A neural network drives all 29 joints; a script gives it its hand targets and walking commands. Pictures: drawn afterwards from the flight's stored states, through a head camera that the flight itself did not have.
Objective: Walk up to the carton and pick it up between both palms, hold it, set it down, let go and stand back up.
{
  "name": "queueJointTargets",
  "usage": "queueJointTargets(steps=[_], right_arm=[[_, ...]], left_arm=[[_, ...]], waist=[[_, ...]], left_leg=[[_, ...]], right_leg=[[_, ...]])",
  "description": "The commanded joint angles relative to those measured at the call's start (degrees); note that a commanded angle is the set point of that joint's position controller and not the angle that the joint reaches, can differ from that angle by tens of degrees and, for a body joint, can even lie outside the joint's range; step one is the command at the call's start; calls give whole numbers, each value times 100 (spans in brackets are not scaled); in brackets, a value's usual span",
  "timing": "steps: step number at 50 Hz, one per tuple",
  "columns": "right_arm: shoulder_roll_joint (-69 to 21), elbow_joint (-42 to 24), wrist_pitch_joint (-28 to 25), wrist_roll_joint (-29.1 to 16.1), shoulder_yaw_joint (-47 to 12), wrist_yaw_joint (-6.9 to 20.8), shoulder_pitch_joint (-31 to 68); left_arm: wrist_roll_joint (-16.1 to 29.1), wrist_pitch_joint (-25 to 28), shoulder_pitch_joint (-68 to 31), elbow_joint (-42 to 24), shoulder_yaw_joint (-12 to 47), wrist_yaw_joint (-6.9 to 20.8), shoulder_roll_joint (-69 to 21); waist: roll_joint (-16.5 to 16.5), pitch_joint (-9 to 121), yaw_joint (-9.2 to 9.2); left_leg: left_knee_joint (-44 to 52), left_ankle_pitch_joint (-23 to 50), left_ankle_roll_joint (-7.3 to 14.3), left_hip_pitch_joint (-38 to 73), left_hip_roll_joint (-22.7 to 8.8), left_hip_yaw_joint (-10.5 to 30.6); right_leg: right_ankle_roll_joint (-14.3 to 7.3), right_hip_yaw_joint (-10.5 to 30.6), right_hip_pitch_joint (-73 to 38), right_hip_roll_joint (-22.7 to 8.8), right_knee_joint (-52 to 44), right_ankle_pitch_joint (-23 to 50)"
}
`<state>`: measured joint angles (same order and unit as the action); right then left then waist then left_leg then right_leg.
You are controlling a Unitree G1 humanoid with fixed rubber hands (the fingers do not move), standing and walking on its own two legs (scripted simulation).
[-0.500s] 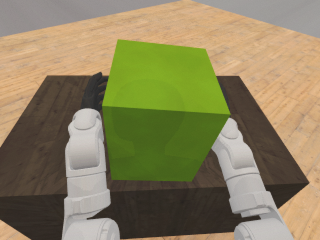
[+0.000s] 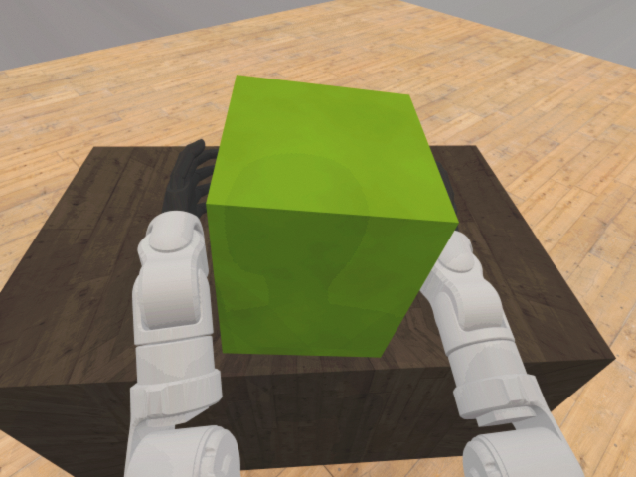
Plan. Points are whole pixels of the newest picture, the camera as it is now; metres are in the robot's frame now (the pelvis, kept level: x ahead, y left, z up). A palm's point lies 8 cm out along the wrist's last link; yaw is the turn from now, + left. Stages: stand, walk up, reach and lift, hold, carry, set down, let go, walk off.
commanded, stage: hold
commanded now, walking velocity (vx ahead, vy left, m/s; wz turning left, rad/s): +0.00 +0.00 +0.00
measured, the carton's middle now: (313, 226) +0.37 +0.00 +0.16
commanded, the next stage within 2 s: set down in 0.74 s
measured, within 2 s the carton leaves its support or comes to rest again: neither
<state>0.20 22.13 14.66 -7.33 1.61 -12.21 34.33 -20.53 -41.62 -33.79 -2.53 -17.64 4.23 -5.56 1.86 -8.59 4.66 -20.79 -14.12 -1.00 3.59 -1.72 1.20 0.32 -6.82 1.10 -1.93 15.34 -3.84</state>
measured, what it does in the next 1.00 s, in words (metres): stands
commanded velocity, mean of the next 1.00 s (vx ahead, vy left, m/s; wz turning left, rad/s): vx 0.00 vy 0.00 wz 0.00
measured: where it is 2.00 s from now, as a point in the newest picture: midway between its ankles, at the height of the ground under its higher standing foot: outside the picture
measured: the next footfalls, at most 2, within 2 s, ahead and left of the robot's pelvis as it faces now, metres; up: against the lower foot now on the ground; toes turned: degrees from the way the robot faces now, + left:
none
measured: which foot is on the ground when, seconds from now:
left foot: down 0.00-1.00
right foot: down 0.00-1.00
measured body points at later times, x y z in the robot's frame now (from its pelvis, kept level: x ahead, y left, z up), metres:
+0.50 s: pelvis +0.00 +0.00 +0.00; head -0.02 +0.02 +0.45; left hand +0.37 +0.15 +0.19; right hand +0.37 -0.14 +0.18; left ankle -0.02 +0.13 -0.75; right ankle +0.06 -0.13 -0.75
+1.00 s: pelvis +0.00 +0.00 +0.00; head -0.02 +0.02 +0.45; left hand +0.38 +0.15 +0.20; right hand +0.38 -0.14 +0.17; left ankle -0.02 +0.13 -0.75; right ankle +0.06 -0.13 -0.75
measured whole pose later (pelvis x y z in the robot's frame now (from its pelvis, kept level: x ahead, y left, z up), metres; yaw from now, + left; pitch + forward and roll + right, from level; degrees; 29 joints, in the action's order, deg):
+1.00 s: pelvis +0.00 +0.00 +0.00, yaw +1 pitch -11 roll -1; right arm -1.6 27.2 7.0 -1.5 6.0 -10.3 33.8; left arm -22.8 -33.3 -35.1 4.4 -18.4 5.0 -6.7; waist 2.1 -7.8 3.6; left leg -18.8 -13.5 -0.8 5.4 -1.4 2.0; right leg 0.5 -7.6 -1.0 -2.2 13.6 -3.6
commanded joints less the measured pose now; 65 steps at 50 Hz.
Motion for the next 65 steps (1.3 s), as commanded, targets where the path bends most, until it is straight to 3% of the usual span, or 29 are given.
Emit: queueJointTargets(steps=[1,3,7,10,12,16,19,21,22,26,27,29,30,32,37,38,41,43,44,49,51,55,56,59,60,61,63,64,65], right_arm=[[-2896,-1663,-291,-472,-2447,540,3776],[-2923,-1711,-289,-399,-2440,556,3943],[-2889,-1501,-207,-280,-2253,578,3954],[-2929,-1611,-210,-313,-2375,575,4014],[-2964,-1705,-185,-443,-2443,530,3879],[-2847,-1249,-142,-234,-2041,557,3745],[-2887,-1646,-154,-435,-2350,540,3673],[-2822,-1939,-213,-463,-2451,513,3936],[-2861,-1947,-226,-497,-2522,495,3870],[-2779,-1332,-137,-256,-2171,592,3588],[-2887,-1541,-180,-309,-2248,628,3708],[-2849,-1758,-190,-415,-2379,588,3690],[-2658,-1491,-137,-317,-2241,576,3759],[-2781,-1578,-187,-365,-2315,584,3927],[-2775,-1739,-312,-371,-2365,635,3860],[-2848,-1462,-271,-315,-2195,637,4025],[-2852,-1542,-387,-309,-2246,653,3830],[-2778,-1483,-610,-108,-2058,664,3967],[-2858,-1565,-736,-88,-2093,668,3902],[-2597,-697,-1285,623,-1370,833,3541],[-2600,-677,-1616,744,-1310,891,3543],[-2632,-675,-2228,914,-1430,924,3530],[-2541,-608,-2340,945,-1405,927,3506],[-2488,-268,-2529,1046,-1399,906,3329],[-2450,-148,-2547,1091,-1301,904,3312],[-2561,-225,-2611,1142,-1369,889,3347],[-2576,-353,-2741,973,-1525,864,3287],[-2726,-564,-2797,797,-1831,827,3337],[-2693,-643,-2784,768,-1922,790,3344]], left_arm=[[834,185,-2858,-276,2753,678,-2349],[749,203,-2984,-136,2584,687,-2254],[764,161,-3083,57,2460,693,-2245],[716,122,-2950,161,2392,699,-2231],[805,98,-2980,-122,2478,717,-2269],[685,80,-3092,132,2497,752,-2277],[858,109,-3038,-406,2729,759,-2368],[858,135,-2916,-207,2775,738,-2381],[858,156,-2869,-303,2733,726,-2292],[685,125,-2926,59,2534,725,-2305],[781,143,-3021,-192,2603,721,-2417],[860,102,-2935,-404,2789,698,-2442],[744,61,-2863,22,2582,713,-2274],[721,68,-2950,34,2509,710,-2312],[850,126,-2875,-332,2702,610,-2393],[778,87,-3062,20,2843,660,-2540],[732,228,-2849,0,2721,759,-2477],[737,440,-2950,224,2716,798,-2519],[720,563,-2872,116,2640,808,-2524],[335,993,-2606,1006,2156,867,-2331],[275,1269,-2543,1065,2027,884,-2255],[463,1833,-2417,1111,2403,731,-2459],[507,1897,-2373,1305,2444,699,-2530],[460,2100,-2344,1314,2413,609,-2453],[462,2117,-2380,1433,2440,590,-2461],[534,2173,-2402,1393,2542,571,-2541],[747,2324,-2469,1079,2920,480,-2719],[844,2376,-2376,932,3047,440,-2767],[889,2414,-2307,1026,3096,413,-2738]], waist=[[-304,2684,-14],[-121,2586,-87],[-105,2143,-57],[-87,2343,-211],[-73,2477,-89],[-311,2053,71],[-415,2602,107],[-286,2814,108],[-147,2806,46],[-344,1909,77],[-377,2109,-22],[-381,2370,34],[-358,2134,55],[-240,2145,-16],[-370,2565,-26],[-416,2378,0],[-280,2405,-49],[-272,2307,68],[-241,2461,-52],[-160,1499,-56],[-167,1681,-200],[-171,2215,-241],[-249,2217,-169],[-147,2251,-278],[-208,2070,-209],[-148,2199,-214],[-281,2725,-133],[-251,3108,-237],[-142,3087,-141]], left_leg=[[396,1900,-56,-1092,430,-396],[528,1519,62,-1261,428,-412],[705,952,94,-1442,384,-439],[582,1441,111,-1408,413,-454],[496,1578,95,-1198,407,-437],[629,1020,39,-1371,408,-482],[403,1919,-72,-1150,419,-420],[310,2125,-85,-952,445,-373],[331,1990,-52,-1023,446,-381],[631,1275,-31,-1348,383,-405],[599,1324,-39,-1362,374,-371],[470,1937,-129,-1180,401,-378],[508,1634,-86,-1161,425,-430],[558,1398,-35,-1233,422,-471],[428,1766,-84,-1062,337,-387],[510,1760,-69,-1140,369,-434],[570,1623,-1,-1139,400,-413],[607,1548,-43,-1128,419,-438],[597,1520,-2,-1154,435,-434],[966,379,47,-1523,365,-516],[1008,174,75,-1714,373,-496],[724,1218,-45,-1277,376,-512],[672,1242,-90,-1183,383,-487],[682,1122,-100,-1217,378,-474],[690,1112,-132,-1281,339,-467],[653,1137,-102,-1269,349,-487],[442,1975,-211,-1032,335,-431],[287,2480,-236,-887,388,-398],[216,2613,-229,-934,392,-382]], right_leg=[[113,51,-2509,420,241,922],[141,35,-2448,366,230,780],[97,-20,-2243,390,107,108],[109,53,-2416,401,214,580],[114,42,-2475,416,227,756],[80,25,-2199,364,70,141],[87,-7,-2393,440,226,877],[127,-19,-2386,451,276,1138],[148,23,-2543,466,248,1116],[58,-42,-2048,398,81,250],[28,-38,-2156,418,198,259],[61,-21,-2380,476,247,788],[96,-16,-2209,412,146,474],[100,-32,-2167,430,127,349],[35,-73,-2305,511,170,423],[50,-149,-2295,470,74,635],[102,-123,-2396,450,70,804],[120,-128,-2365,411,78,819],[141,-137,-2511,387,94,873],[121,-254,-2173,315,-147,-293],[97,-257,-2308,268,-133,-387],[122,-331,-2294,337,-60,376],[93,-337,-2212,321,-45,353],[78,-318,-2164,309,-95,288],[50,-324,-2176,306,-91,243],[73,-280,-2120,288,-56,443],[84,-293,-2240,350,64,1085],[108,-248,-2461,368,135,1652],[157,-234,-2512,382,196,1922]])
